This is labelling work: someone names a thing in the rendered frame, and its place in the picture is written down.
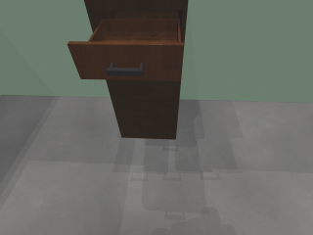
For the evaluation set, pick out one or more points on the cabinet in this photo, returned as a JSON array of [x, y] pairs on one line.
[[146, 109]]

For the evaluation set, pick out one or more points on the drawer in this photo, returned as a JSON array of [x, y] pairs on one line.
[[127, 43]]

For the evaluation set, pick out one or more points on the handle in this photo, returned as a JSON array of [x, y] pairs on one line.
[[125, 71]]

